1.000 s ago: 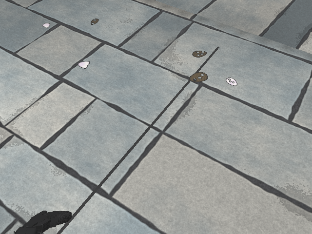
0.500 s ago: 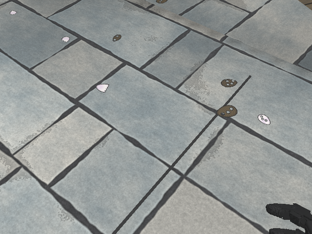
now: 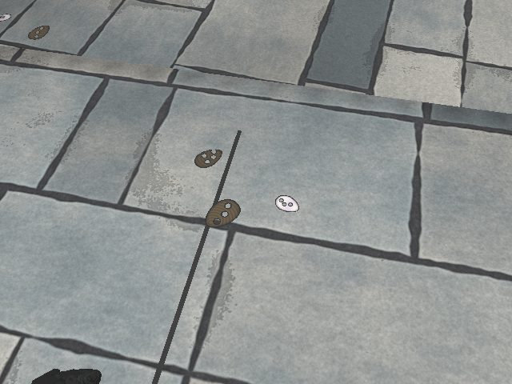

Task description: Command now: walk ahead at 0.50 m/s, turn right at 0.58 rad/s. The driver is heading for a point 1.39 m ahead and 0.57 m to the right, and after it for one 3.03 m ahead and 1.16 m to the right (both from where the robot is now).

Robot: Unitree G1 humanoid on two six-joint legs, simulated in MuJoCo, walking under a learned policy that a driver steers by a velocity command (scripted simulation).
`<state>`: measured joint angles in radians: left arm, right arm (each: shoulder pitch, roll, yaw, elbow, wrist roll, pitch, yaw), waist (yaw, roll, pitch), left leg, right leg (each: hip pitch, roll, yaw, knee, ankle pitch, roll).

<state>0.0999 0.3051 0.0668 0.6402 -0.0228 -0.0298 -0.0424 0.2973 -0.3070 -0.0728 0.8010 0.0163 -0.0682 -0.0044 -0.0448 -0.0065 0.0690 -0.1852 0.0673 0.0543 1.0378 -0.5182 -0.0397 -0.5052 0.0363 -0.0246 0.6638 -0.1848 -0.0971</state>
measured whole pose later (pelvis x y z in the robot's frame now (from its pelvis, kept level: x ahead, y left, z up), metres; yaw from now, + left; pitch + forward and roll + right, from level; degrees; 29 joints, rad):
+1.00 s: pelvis +0.51 -0.13 +0.00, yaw -36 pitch +1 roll +1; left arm 0.09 0.30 0.07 0.59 -0.03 -0.02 -0.04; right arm 0.29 -0.32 -0.07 0.83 0.01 -0.05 0.00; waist -0.05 0.00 0.08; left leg -0.14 0.08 0.09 0.96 -0.49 -0.03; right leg -0.50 0.03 -0.03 0.65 -0.17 -0.10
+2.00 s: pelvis +0.99 -0.48 +0.01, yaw -36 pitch +4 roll +1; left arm -0.02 0.24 -0.02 0.71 0.04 -0.09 -0.03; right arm 0.46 -0.23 -0.03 0.91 -0.07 -0.10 0.09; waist -0.10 -0.01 -0.03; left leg -0.07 -0.05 -0.08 0.58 -0.47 0.02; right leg -0.48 -0.03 -0.03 0.53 -0.11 -0.06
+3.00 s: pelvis +1.16 -0.57 +0.02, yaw -6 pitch +4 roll -1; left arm 0.25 0.30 -0.01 0.76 0.01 -0.06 -0.02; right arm 0.22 -0.28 -0.02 0.63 -0.02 -0.07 0.08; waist 0.00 0.00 -0.03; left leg -0.41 -0.08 -0.18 0.56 -0.28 -0.02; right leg -0.29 0.01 -0.04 0.48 -0.28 -0.03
